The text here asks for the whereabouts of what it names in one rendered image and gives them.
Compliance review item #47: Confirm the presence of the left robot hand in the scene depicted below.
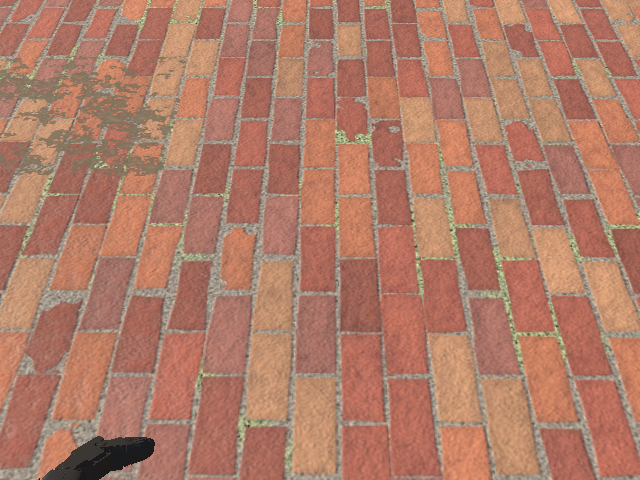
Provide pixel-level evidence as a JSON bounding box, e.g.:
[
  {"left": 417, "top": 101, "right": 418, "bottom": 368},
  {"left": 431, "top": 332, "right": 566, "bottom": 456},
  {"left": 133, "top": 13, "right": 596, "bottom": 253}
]
[{"left": 38, "top": 436, "right": 155, "bottom": 480}]

